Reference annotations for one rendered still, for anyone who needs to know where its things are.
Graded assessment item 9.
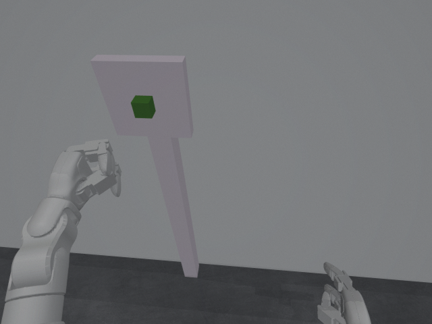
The robot left hand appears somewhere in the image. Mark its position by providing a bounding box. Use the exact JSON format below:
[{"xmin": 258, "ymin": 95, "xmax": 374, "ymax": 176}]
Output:
[{"xmin": 47, "ymin": 139, "xmax": 122, "ymax": 210}]

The left robot forearm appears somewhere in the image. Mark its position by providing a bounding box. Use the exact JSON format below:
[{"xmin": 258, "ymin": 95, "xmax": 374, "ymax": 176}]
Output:
[{"xmin": 1, "ymin": 197, "xmax": 82, "ymax": 324}]

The button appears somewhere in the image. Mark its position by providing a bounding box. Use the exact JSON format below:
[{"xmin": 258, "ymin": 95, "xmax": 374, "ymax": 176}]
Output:
[{"xmin": 131, "ymin": 95, "xmax": 156, "ymax": 119}]

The robot right hand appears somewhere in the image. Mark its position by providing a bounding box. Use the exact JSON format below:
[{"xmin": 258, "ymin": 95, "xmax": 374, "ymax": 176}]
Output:
[{"xmin": 317, "ymin": 262, "xmax": 371, "ymax": 324}]

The panel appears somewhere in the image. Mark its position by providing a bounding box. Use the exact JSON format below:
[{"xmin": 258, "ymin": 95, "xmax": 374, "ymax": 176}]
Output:
[{"xmin": 90, "ymin": 55, "xmax": 199, "ymax": 277}]

